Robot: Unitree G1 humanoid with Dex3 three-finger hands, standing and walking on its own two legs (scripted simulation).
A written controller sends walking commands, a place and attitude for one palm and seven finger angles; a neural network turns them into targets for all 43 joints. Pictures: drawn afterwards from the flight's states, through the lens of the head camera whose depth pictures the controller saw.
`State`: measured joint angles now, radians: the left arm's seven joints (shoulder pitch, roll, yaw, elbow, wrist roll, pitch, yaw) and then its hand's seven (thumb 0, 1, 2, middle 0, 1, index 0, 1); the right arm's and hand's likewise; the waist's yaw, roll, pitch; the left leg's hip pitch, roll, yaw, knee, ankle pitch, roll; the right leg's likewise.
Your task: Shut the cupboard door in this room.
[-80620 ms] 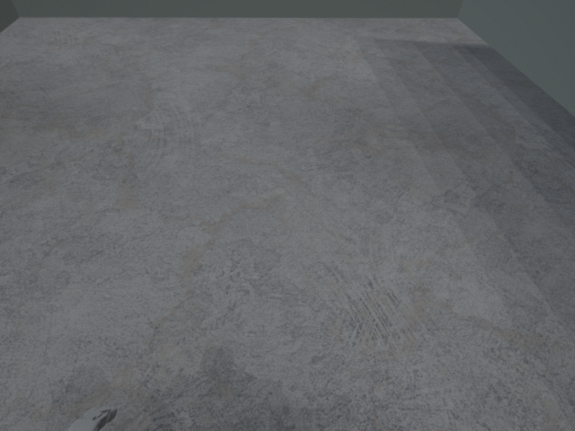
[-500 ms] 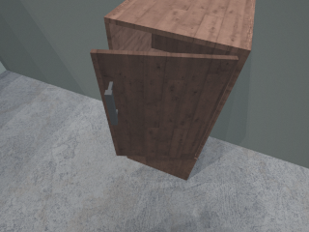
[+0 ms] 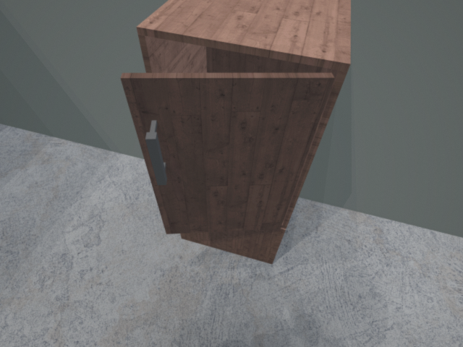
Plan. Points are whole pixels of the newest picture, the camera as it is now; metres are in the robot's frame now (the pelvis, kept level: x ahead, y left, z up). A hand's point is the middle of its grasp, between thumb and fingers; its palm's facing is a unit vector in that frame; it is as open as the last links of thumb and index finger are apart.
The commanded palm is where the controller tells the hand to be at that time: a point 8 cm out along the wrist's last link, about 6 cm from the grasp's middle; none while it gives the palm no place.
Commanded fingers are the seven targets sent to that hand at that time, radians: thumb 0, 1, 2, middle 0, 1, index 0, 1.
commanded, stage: come to a stop and stand still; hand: left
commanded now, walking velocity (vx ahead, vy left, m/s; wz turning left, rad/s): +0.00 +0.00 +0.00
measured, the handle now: (158, 154) +0.49 +0.19 +0.02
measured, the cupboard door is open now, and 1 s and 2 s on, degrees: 20 20 20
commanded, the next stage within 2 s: look again from close up in 0.86 s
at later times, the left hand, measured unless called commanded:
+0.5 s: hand out of the picture -0.10 +0.22 -0.17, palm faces +0.06 -0.97 -0.22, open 7.4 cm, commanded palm none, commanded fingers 0.00 0.90 0.90 -0.20 -0.30 -0.20 -0.30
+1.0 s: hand out of the picture -0.09 +0.18 -0.17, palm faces +0.07 -0.98 -0.17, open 7.4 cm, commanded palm none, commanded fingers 0.00 0.90 0.90 -0.20 -0.30 -0.20 -0.30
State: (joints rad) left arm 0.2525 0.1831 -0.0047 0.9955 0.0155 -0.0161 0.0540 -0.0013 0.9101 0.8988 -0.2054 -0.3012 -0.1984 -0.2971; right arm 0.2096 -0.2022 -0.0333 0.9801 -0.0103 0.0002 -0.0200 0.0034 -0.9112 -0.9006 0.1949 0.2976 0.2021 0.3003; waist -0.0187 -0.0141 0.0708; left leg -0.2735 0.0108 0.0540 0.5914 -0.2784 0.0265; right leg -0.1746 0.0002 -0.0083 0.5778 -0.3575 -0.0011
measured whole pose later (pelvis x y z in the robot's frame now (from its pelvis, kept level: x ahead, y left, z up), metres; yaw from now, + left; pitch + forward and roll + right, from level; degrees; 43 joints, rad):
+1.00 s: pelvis -0.06 +0.01 +0.01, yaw +3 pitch -1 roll +0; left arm 0.36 0.16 -0.02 1.09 0.02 -0.01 0.03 0.00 0.91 0.90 -0.20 -0.30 -0.20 -0.30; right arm 0.28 -0.16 -0.01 1.10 -0.01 0.01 0.00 0.00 -0.91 -0.90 0.20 0.30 0.20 0.30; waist 0.01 -0.01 -0.01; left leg -0.32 -0.04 0.03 0.43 -0.14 0.05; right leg -0.24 0.00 0.03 0.49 -0.27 0.01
